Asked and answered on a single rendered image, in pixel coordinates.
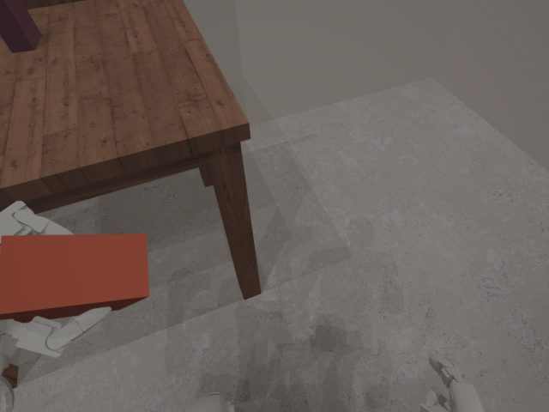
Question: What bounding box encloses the robot left thigh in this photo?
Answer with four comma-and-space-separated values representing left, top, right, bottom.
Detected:
185, 395, 235, 412

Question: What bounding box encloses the table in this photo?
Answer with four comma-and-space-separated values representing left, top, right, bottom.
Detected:
0, 0, 261, 389

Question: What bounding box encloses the sponge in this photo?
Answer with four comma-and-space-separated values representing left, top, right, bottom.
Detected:
0, 233, 149, 323

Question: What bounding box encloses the left robot hand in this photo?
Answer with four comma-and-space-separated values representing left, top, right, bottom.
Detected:
0, 201, 112, 358

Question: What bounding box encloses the right robot hand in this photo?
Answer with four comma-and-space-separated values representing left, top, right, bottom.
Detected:
420, 354, 486, 412

